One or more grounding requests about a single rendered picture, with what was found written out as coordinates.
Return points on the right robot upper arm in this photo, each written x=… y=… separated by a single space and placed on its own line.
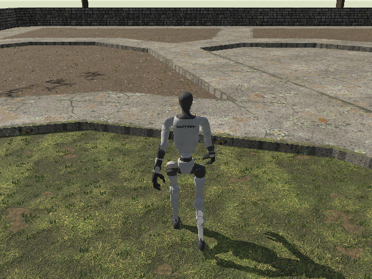
x=203 y=121

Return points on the left robot hand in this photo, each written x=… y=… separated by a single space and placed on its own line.
x=154 y=180

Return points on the right robot hand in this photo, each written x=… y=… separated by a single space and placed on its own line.
x=206 y=157

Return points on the robot right forearm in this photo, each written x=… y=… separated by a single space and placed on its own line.
x=210 y=149

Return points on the left robot upper arm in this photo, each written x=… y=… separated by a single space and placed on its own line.
x=168 y=122

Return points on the robot right foot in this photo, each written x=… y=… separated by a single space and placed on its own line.
x=200 y=244

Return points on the robot left forearm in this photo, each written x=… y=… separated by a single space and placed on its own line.
x=159 y=159

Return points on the robot torso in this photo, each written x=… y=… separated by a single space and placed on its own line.
x=186 y=137

